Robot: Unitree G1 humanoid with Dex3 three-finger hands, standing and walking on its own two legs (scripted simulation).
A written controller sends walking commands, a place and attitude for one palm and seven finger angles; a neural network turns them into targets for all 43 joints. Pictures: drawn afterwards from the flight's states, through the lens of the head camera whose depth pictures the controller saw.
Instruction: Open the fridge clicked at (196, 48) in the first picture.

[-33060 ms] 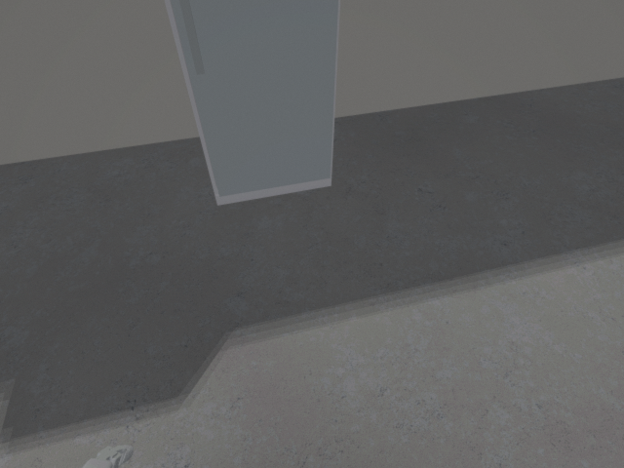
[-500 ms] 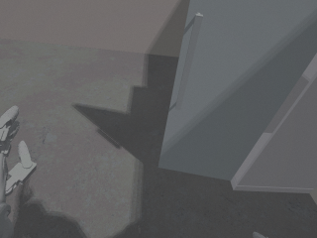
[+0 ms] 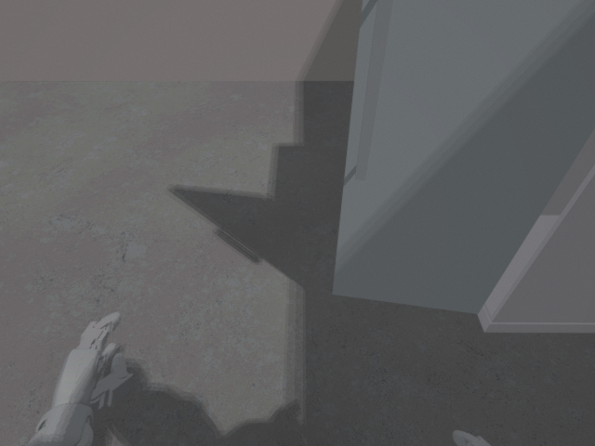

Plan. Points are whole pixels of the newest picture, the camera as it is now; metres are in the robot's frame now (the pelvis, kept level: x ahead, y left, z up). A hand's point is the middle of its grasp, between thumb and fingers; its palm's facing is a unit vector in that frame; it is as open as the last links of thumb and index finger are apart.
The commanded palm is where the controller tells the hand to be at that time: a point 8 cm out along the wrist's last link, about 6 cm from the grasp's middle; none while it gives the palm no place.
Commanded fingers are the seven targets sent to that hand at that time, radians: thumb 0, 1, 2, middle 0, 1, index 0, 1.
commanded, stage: let the arm hang, fingers relaxed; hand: left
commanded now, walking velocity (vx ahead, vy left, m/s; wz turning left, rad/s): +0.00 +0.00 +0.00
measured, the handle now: (371, 92) +0.77 -0.14 +0.15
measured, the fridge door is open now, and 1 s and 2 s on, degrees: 81 81 81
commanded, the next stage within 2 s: look to check the result in 0.96 s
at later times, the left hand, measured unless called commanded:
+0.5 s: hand out of the picture +0.03 +0.20 -0.14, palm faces +0.02 -0.97 -0.22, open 7.3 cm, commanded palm none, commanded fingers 0.00 0.90 0.90 -0.20 -0.30 -0.20 -0.30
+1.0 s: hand out of the picture +0.00 +0.19 -0.14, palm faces +0.00 -0.99 -0.17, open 7.4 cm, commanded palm none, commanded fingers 0.00 0.90 0.90 -0.20 -0.30 -0.20 -0.30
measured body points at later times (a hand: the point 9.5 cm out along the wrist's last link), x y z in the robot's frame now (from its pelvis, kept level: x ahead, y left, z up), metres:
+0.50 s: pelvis +0.00 +0.01 +0.04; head +0.01 +0.01 +0.49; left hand +0.03 +0.25 -0.12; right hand +0.01 -0.22 -0.12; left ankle -0.02 +0.09 -0.70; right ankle +0.04 -0.12 -0.70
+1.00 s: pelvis +0.00 +0.02 +0.04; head +0.01 +0.02 +0.49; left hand +0.00 +0.24 -0.12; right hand -0.01 -0.21 -0.12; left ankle -0.02 +0.09 -0.70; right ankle +0.04 -0.12 -0.70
